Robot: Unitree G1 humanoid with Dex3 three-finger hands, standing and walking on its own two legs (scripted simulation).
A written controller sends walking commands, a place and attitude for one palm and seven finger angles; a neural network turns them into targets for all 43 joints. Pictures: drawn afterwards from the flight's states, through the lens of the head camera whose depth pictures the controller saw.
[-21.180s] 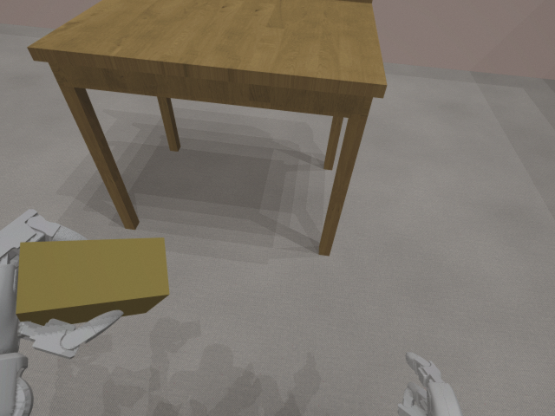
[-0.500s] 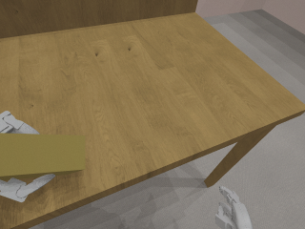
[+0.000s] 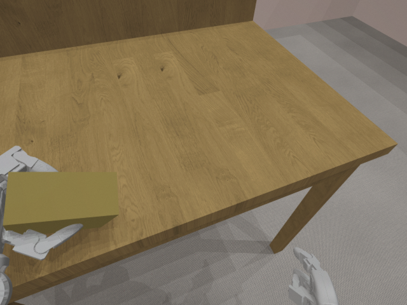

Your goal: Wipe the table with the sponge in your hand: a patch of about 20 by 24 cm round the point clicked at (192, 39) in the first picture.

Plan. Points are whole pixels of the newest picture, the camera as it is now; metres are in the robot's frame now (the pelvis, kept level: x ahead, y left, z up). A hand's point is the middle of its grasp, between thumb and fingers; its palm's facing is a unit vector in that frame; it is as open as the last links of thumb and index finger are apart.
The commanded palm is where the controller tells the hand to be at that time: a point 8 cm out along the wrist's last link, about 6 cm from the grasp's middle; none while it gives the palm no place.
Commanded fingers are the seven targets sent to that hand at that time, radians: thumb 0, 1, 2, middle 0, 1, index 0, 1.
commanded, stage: shuffle to correct the standing spot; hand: left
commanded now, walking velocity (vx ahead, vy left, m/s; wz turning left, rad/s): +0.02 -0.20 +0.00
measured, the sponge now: (79, 203) +0.23 +0.21 +0.14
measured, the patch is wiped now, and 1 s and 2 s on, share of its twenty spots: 0.00 0.00 0.00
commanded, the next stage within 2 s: none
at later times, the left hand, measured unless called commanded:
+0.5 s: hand (70, 198) +0.23 +0.21 +0.16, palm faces +0.34 -0.85 -0.40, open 10.1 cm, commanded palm +0.17 +0.25 +0.18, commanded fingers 0.00 0.10 1.30 -1.20 -1.60 -1.20 -1.60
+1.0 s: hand (54, 207) +0.21 +0.23 +0.16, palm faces +0.34 -0.86 -0.39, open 10.1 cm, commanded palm +0.16 +0.27 +0.18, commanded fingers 0.00 0.10 1.30 -1.20 -1.60 -1.20 -1.60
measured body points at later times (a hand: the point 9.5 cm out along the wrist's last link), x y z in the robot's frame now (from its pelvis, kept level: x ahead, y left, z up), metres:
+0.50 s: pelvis +0.01 -0.03 -0.01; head +0.04 -0.02 +0.44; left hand +0.20 +0.26 +0.18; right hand +0.19 -0.27 -0.09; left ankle +0.02 +0.13 -0.74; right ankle -0.02 -0.08 -0.74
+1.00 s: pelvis +0.00 -0.02 -0.01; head +0.03 +0.00 +0.44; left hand +0.19 +0.27 +0.18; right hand +0.17 -0.24 -0.09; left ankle +0.02 +0.13 -0.74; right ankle -0.02 -0.08 -0.74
